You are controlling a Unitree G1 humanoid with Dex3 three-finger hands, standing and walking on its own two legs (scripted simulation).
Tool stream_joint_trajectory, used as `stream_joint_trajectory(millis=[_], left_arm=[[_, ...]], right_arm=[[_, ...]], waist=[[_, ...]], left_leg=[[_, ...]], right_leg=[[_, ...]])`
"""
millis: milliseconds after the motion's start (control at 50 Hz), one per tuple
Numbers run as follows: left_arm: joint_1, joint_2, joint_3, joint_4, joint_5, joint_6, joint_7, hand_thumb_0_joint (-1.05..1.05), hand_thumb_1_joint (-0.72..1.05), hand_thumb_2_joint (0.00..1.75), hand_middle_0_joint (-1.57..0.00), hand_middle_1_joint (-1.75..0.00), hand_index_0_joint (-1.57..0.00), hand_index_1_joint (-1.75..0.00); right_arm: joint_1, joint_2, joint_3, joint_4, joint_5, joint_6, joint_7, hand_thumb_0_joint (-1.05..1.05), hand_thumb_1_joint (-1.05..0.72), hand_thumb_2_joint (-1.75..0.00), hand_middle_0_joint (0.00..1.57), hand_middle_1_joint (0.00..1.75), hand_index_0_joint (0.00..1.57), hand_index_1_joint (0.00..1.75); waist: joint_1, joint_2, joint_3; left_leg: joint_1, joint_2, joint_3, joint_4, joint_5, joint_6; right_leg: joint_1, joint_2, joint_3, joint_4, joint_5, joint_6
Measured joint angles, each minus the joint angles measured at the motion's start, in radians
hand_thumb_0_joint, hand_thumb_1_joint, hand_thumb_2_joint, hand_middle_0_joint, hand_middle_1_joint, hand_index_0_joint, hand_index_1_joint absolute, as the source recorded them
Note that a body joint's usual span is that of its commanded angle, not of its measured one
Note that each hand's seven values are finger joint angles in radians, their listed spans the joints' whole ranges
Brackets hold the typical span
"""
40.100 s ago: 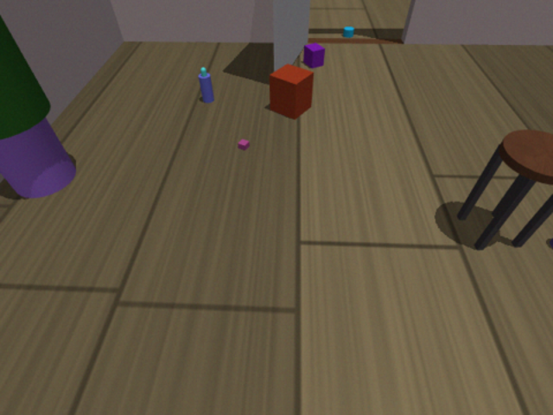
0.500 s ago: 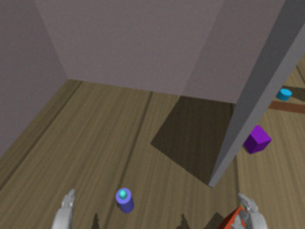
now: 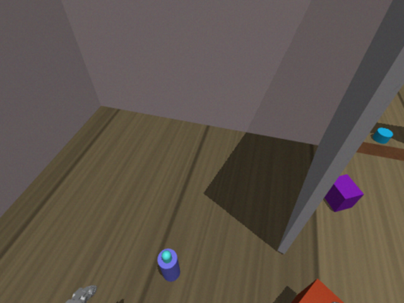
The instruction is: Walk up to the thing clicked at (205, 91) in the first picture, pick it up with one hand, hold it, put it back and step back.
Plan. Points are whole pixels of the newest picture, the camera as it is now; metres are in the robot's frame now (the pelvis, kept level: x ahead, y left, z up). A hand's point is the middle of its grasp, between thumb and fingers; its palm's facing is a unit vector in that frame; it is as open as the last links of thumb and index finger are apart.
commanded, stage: stand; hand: left
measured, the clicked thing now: (168, 263) +0.40 +0.18 -0.63
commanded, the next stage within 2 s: step back in 1.96 s
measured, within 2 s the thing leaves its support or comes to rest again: neither
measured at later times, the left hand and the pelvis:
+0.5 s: hand out of the picture +0.04 +0.25 -0.13, palm faces +0.03 -0.94 -0.35, open 7.4 cm; pelvis -0.01 +0.00 +0.03, yaw +1 degrees
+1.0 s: hand out of the picture +0.05 +0.24 -0.12, palm faces +0.02 -0.94 -0.35, open 7.4 cm; pelvis +0.00 -0.01 +0.03, yaw +1 degrees
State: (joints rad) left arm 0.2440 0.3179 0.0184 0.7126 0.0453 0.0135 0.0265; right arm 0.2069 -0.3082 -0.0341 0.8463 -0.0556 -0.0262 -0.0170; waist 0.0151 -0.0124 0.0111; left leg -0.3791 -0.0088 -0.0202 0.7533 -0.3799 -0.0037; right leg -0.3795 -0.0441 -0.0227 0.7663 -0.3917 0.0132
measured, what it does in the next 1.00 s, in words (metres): stands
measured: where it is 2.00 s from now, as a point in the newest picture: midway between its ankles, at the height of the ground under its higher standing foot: outside the picture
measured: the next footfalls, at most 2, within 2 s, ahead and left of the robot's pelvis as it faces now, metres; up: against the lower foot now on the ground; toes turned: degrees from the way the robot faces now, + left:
none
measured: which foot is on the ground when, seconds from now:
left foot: down 0.00-1.00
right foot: down 0.00-1.00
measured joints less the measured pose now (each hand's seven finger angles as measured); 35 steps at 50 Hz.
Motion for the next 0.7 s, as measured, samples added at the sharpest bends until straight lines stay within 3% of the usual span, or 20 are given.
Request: stream_joint_trajectory(millis=[120,340,700], left_arm=[[-0.006,0.007,0.008,0.141,-0.006,-0.010,0.001,0.01,0.86,0.89,-0.20,-0.30,-0.20,-0.30],[-0.031,-0.007,-0.008,0.321,-0.020,-0.018,-0.005,0.01,0.90,0.90,-0.20,-0.30,-0.20,-0.30],[-0.095,0.004,-0.005,0.433,-0.022,-0.020,-0.013,0.01,0.90,0.90,-0.20,-0.30,-0.20,-0.30]], right_arm=[[0.007,-0.009,-0.004,0.083,0.005,0.014,0.003,0.01,-0.90,-0.89,0.20,0.30,0.20,0.30],[-0.018,0.011,0.018,0.200,0.023,0.018,0.008,0.01,-0.90,-0.89,0.20,0.30,0.20,0.30],[-0.049,-0.012,0.020,0.280,0.031,0.026,0.008,0.01,-0.90,-0.89,0.20,0.30,0.20,0.30]], waist=[[0.004,0.013,0.013],[0.004,0.028,0.036],[0.001,0.030,0.041]], left_leg=[[0.072,-0.002,-0.005,-0.096,0.049,0.002],[0.186,-0.004,-0.015,-0.269,0.143,0.001],[0.229,0.004,-0.022,-0.362,0.200,-0.008]], right_leg=[[0.077,-0.001,-0.007,-0.103,0.052,0.004],[0.197,-0.002,-0.020,-0.278,0.142,0.008],[0.238,0.006,-0.028,-0.366,0.195,0.002]])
